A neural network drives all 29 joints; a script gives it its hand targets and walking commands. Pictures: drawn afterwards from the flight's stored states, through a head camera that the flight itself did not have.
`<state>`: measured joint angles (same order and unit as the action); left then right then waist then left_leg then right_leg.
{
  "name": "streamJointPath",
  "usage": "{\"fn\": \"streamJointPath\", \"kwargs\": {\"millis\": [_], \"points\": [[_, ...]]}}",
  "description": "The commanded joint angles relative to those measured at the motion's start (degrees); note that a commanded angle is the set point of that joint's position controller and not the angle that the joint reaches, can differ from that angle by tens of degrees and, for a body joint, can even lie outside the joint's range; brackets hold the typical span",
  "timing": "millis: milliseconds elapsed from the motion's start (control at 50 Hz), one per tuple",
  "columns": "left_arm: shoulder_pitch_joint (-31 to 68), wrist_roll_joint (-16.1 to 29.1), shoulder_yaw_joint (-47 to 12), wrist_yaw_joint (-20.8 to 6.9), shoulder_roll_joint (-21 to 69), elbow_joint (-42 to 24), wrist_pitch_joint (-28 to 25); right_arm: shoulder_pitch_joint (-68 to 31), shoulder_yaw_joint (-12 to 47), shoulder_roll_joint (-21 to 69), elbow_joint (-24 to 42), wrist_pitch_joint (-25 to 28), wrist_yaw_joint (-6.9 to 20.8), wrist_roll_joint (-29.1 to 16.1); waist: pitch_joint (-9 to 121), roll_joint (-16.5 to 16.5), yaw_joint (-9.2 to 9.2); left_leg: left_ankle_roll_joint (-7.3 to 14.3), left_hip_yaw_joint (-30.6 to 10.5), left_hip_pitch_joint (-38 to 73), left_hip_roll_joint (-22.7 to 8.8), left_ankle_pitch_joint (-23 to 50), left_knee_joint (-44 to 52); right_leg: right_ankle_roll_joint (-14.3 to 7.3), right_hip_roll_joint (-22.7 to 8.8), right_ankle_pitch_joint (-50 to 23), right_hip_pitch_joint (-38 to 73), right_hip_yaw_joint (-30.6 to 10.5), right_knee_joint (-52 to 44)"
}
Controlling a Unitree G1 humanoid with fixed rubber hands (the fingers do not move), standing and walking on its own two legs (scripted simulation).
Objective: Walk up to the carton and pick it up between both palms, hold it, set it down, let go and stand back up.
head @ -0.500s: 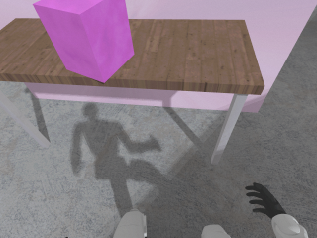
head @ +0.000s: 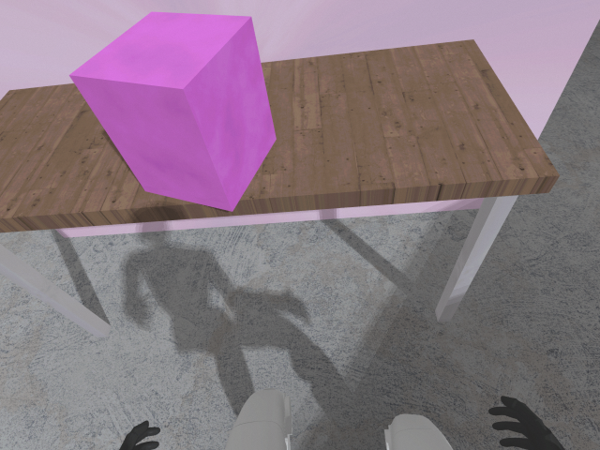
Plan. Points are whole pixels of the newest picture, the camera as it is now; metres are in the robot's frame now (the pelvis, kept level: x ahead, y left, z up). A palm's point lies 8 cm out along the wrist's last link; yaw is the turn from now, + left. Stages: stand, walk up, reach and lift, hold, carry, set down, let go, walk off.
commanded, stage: walk up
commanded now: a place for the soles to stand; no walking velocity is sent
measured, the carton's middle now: (192, 113) +0.63 +0.21 +0.10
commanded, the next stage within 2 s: none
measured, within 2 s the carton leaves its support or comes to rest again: neither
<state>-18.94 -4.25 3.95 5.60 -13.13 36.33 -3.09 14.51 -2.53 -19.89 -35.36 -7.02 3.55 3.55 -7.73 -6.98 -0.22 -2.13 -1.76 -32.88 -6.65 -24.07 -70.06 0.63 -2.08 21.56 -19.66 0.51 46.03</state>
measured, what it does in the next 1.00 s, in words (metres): steps to the left: left foot, then right foot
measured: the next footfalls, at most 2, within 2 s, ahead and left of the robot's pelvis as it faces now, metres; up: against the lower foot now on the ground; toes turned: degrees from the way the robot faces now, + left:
left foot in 0.12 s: +0.15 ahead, +0.24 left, +0.00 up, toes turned +3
right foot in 0.36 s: +0.17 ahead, +0.04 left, +0.00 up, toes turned -5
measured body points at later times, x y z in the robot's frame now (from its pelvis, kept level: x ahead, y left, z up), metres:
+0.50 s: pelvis +0.08 +0.17 +0.00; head +0.09 +0.15 +0.45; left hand +0.22 +0.43 -0.08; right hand +0.15 -0.12 -0.12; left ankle +0.10 +0.28 -0.66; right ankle +0.13 +0.04 -0.70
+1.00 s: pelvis +0.11 +0.26 +0.02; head +0.15 +0.28 +0.46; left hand +0.29 +0.51 -0.10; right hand +0.20 -0.02 -0.07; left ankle +0.15 +0.38 -0.70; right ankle +0.11 +0.14 -0.70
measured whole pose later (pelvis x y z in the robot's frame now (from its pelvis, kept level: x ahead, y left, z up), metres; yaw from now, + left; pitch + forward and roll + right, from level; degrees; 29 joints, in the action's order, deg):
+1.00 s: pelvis +0.11 +0.26 +0.02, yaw -7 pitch -1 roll +0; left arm -10.9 -0.9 1.6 0.4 -17.2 37.5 1.4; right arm 16.1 0.5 -15.7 -33.3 -1.2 -1.8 1.0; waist -4.9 2.6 -0.5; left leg -0.2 3.6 -20.5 -2.9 -20.1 -41.9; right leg 0.0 0.0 18.8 -18.9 -0.9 40.5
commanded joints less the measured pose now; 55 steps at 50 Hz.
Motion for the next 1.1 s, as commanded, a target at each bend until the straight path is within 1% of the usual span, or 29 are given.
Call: {"fn": "streamJointPath", "kwargs": {"millis": [0,40,60,80,100,120,140,180,260,320,340,360,380,420,500,540,600,620,640,660,680,740,780,860,900,940,980,1000,1080], "points": [[3.86,-0.18,3.96,-0.37,-14.27,-5.3,-1.2,-2.69,-1.19,-3.0,6.87,2.35,0.76,-1.32,2.43,18.51,0.39,0.8,-1.07,-0.72,-1.72,0.17,12.2,-13.24,-13.19,5.44,-1.31,-17.91,-20.96],[5.72,-0.32,4.52,-1.0,-16.31,-5.19,-0.49,1.7,-2.02,-3.06,5.81,3.33,0.95,-1.59,7.1,19.57,-2.49,2.57,3.43,13.59,0.92,3.69,19.98,-10.73,-11.16,7.58,-7.86,-14.05,-16.87],[8.62,-0.02,4.2,-1.41,-15.96,-5.56,0.28,8.56,-3.04,-3.56,3.81,4.0,0.79,-1.81,10.13,15.44,-7.0,3.42,6.52,25.8,3.0,8.94,26.59,-8.18,-8.21,10.89,-13.74,-8.94,-9.67],[6.33,0.07,2.77,-1.57,-11.91,-5.25,1.05,14.23,-3.98,-5.35,1.24,4.77,0.37,-1.66,13.29,4.93,-9.45,3.78,7.84,33.22,6.01,9.58,29.26,-5.94,-2.62,12.04,-15.89,-3.43,3.84],[3.23,0.79,0.68,-1.44,-6.07,-6.83,1.06,15.62,-4.69,-10.1,0.66,5.24,-0.22,-0.78,14.33,-12.02,-10.26,7.99,-8.07,33.75,-1.36,0.47,35.61,-2.74,3.21,15.49,-23.47,1.69,21.46],[3.0,3.29,0.46,-0.7,-6.21,-9.64,1.29,8.7,-4.91,-15.09,4.49,5.31,-0.73,-1.3,11.44,-16.69,-8.04,15.06,-35.67,25.86,-12.28,-7.59,52.55,-1.0,6.26,22.95,-28.12,-2.43,26.2],[3.78,3.99,0.92,0.08,-8.1,-9.6,1.41,3.52,-4.37,-14.5,5.84,5.08,-1.26,-1.95,7.66,-9.93,-6.38,19.77,-41.76,21.19,-16.48,-15.2,56.87,-1.41,2.56,21.15,-27.19,-6.15,29.45],[2.24,3.96,1.44,0.23,-9.47,-6.39,1.25,0.81,-3.19,-10.27,5.06,4.69,-2.35,-1.23,2.19,-3.96,-4.79,19.89,-31.61,19.64,-14.14,-1.07,50.8,-1.19,0.37,14.79,-26.0,-6.17,29.93],[-1.93,4.14,1.55,-0.44,-8.23,-3.79,0.16,-3.0,-1.55,-5.63,4.04,3.53,-2.28,-0.8,3.27,-6.07,-2.03,15.99,-15.59,12.32,-9.61,14.37,43.7,-1.41,0.23,11.38,-9.17,-1.78,9.71],[-8.36,3.74,1.59,-0.61,-8.29,-2.7,-0.85,-7.46,-0.32,-5.62,5.05,2.15,-1.99,-1.05,7.56,1.15,3.28,9.35,-6.79,1.84,-6.37,12.76,34.31,-3.51,0.5,-10.05,11.83,-0.45,-10.63],[-8.68,2.57,1.99,-0.45,-10.16,-3.13,-0.87,-4.88,0.58,-2.92,4.94,1.97,-1.87,-1.19,9.31,9.64,3.58,5.16,-2.13,-3.78,-2.94,6.07,25.95,-5.79,-4.4,-4.98,18.16,-11.86,-16.97],[-6.7,0.77,3.16,0.03,-14.66,-4.84,-0.49,-1.61,1.19,-0.12,6.32,1.98,-1.7,-1.16,9.31,19.64,2.86,0.26,3.65,-11.09,3.11,-8.97,12.9,-12.63,-19.36,14.17,16.41,-39.65,-27.47],[-4.65,0.28,4.35,0.8,-16.64,-4.85,0.51,-2.86,-0.9,-5.41,5.55,0.77,-2.3,-0.38,6.53,12.31,3.51,1.18,-1.89,-8.41,2.01,-11.69,3.81,-17.64,-24.53,26.19,7.07,-46.31,-30.37],[-1.18,0.26,3.69,1.21,-14.42,-5.6,0.44,-4.21,-0.75,-6.53,5.3,0.26,-1.94,-0.33,2.0,10.3,2.67,1.18,-3.36,-12.06,1.16,-6.31,-1.12,-17.1,-21.9,21.55,6.14,-38.37,-29.63],[1.99,0.43,2.58,-0.07,-12.53,-5.56,-0.33,-0.98,-0.52,-4.14,4.09,1.2,-1.48,-0.49,3.82,16.74,1.52,0.13,-3.08,-6.05,0.18,-4.29,1.94,-14.93,-15.91,4.51,4.59,-26.76,-25.12],[6.45,0.95,2.62,-0.88,-13.11,-7.19,0.22,1.07,-0.62,-3.56,3.62,2.02,-1.21,-2.25,5.47,20.17,0.32,0.37,-2.07,1.6,0.62,-5.26,11.27,-13.28,-12.93,1.44,0.28,-19.56,-22.11],[10.18,2.11,2.16,-2.82,-13.86,-7.58,2.4,10.85,-1.66,-3.41,0.36,4.63,-1.45,-3.41,10.62,15.22,-5.09,1.12,7.29,23.67,6.78,8.28,32.95,-7.72,-5.32,3.52,-9.11,-7.76,-7.6],[6.47,2.75,0.71,-3.48,-10.56,-6.75,2.95,11.95,-2.23,-6.4,0.12,5.8,-2.15,-2.59,12.68,6.86,-5.31,1.7,1.24,27.44,5.0,11.13,36.56,-5.0,-1.82,1.91,-11.18,-3.98,3.49],[1.67,3.84,-1.0,-3.9,-5.58,-7.83,2.92,8.51,-2.7,-10.86,1.79,6.44,-2.73,-1.41,12.35,-6.19,-3.0,6.02,-19.74,24.16,-5.92,4.45,42.47,-1.34,2.66,10.56,-16.54,-0.7,11.34],[2.24,4.63,-0.14,-2.9,-9.25,-8.02,3.58,5.32,-3.53,-14.6,3.11,6.38,-3.47,-2.43,9.58,-4.53,-2.38,12.22,-36.39,13.74,-14.87,-3.73,51.55,-0.22,1.88,16.78,-14.14,-6.18,13.42],[3.99,4.48,0.23,-2.54,-11.21,-7.25,4.07,1.24,-3.01,-12.84,4.22,6.49,-3.95,-2.85,5.16,0.44,-1.28,13.76,-38.36,9.51,-15.82,-4.56,53.63,-0.06,0.31,14.44,-13.09,-9.03,16.17],[3.44,4.1,-0.67,-2.69,-9.14,-4.1,3.64,-1.12,-1.25,-8.48,4.48,7.0,-4.46,-1.55,2.67,-1.78,-0.59,10.62,-23.62,15.09,-12.31,25.18,46.26,0.55,-0.97,8.55,-12.39,-8.12,12.2],[3.93,3.84,-0.52,-3.02,-9.84,-3.71,3.44,-0.29,-0.79,-7.43,4.16,6.97,-4.23,-2.04,4.72,-5.97,-0.99,9.83,-19.85,16.46,-11.11,30.2,44.77,0.75,-0.65,9.46,-8.71,-7.25,8.45],[6.48,3.19,-0.58,-3.98,-9.36,-4.23,4.09,5.16,-1.14,-6.82,4.14,6.86,-5.32,-1.9,9.28,-3.93,-2.06,9.12,-17.85,27.12,-11.8,42.02,41.8,0.19,0.33,7.04,-9.08,-5.41,2.49],[4.82,3.32,-0.63,-4.7,-10.07,-3.19,4.15,5.58,-1.27,-8.1,5.49,6.68,-6.17,-2.14,9.81,-2.87,-0.29,10.45,-17.35,24.04,-12.87,40.41,42.08,-0.44,-1.31,5.48,-5.53,-4.66,-0.35],[3.67,3.37,-1.09,-5.51,-9.06,-2.66,3.37,1.35,-0.66,-8.17,7.24,6.53,-6.05,-2.9,10.24,0.06,2.54,9.33,-11.06,16.01,-10.05,35.32,39.6,-2.08,-1.88,-8.33,5.12,-3.16,-13.91],[7.13,2.54,-0.43,-6.0,-12.61,-3.69,2.73,3.76,0.14,-5.09,8.22,7.01,-5.2,-3.83,12.07,6.65,0.18,4.5,-2.78,7.89,-3.03,23.07,37.52,-5.77,-6.0,-24.51,13.31,-12.9,-16.01],[9.82,3.96,-0.39,-6.37,-14.03,-3.32,3.01,4.38,0.24,-4.41,7.38,7.07,-5.33,-4.18,12.33,9.63,-0.99,3.63,-0.19,15.34,0.03,14.18,37.84,-8.03,-7.28,-20.37,5.57,-13.74,-15.45],[9.94,3.93,-1.6,-6.98,-10.64,-3.15,3.39,3.05,-0.9,-6.33,6.41,7.44,-4.97,-3.37,11.54,6.73,0.05,6.17,-3.6,16.19,-2.24,14.56,42.77,-4.91,-3.13,-16.04,5.88,-8.01,-14.84]]}}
